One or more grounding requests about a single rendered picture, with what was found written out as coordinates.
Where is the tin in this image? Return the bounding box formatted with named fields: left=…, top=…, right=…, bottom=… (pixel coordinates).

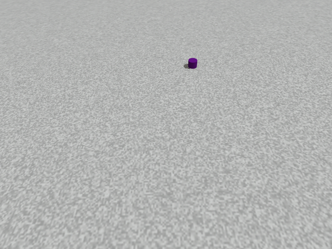
left=188, top=58, right=197, bottom=69

